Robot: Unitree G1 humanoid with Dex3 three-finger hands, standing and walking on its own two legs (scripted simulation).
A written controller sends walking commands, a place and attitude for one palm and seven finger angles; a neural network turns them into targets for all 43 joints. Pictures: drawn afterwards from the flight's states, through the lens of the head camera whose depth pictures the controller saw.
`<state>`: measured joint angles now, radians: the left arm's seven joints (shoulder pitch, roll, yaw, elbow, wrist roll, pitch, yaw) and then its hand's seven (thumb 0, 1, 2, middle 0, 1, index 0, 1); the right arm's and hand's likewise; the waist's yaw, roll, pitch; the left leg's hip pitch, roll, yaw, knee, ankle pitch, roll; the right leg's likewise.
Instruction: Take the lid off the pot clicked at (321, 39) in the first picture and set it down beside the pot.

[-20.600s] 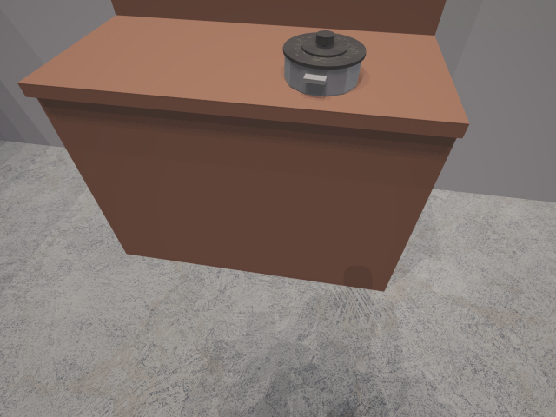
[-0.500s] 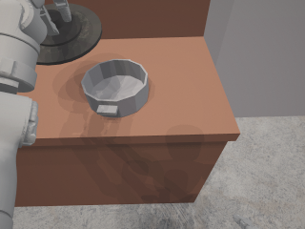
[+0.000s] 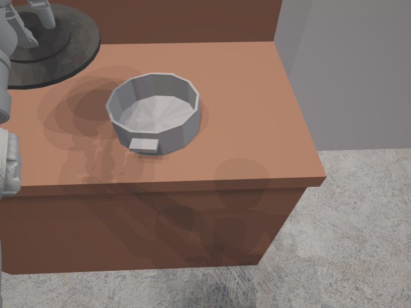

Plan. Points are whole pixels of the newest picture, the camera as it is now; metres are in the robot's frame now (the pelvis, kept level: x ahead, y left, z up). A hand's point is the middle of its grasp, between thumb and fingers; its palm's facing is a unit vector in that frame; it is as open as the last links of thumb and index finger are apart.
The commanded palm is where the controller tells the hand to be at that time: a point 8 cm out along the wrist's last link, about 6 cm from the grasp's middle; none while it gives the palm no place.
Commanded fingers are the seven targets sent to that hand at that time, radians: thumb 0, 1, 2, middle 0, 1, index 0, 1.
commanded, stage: move the lid sideways beside the pot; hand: left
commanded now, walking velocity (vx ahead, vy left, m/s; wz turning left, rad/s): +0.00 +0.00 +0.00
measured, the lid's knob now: (26, 26) +0.50 +0.27 +0.28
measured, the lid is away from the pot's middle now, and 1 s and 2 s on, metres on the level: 0.18 0.24 0.22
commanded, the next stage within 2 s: lower the lid onto the table in 0.78 s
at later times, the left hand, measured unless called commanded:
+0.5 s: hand out of the picture +0.47 +0.30 +0.30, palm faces -0.18 -0.07 -0.98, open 7.3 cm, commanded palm +0.47 +0.30 +0.38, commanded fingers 0.00 0.67 0.98 -0.84 -1.02 -0.87 -1.01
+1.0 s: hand out of the picture +0.47 +0.32 +0.30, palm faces -0.19 -0.13 -0.97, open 7.3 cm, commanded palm +0.47 +0.31 +0.37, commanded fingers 0.00 0.67 0.98 -0.84 -1.02 -0.87 -1.01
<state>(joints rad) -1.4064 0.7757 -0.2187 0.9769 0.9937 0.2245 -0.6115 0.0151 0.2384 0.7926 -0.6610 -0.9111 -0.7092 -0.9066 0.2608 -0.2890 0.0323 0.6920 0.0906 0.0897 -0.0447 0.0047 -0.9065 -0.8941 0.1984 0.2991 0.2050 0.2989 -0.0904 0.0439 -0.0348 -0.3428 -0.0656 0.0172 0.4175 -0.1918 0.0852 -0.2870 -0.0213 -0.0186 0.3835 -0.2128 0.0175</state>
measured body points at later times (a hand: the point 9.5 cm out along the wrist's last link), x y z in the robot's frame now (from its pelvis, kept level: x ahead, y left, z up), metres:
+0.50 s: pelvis +0.01 +0.00 +0.00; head +0.06 -0.01 +0.45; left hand +0.48 +0.30 +0.35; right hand +0.08 -0.27 -0.13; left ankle +0.01 +0.06 -0.74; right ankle -0.02 -0.14 -0.74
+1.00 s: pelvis +0.01 -0.01 +0.00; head +0.07 -0.02 +0.45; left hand +0.47 +0.32 +0.35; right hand +0.06 -0.29 -0.13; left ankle +0.01 +0.06 -0.74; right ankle -0.02 -0.14 -0.74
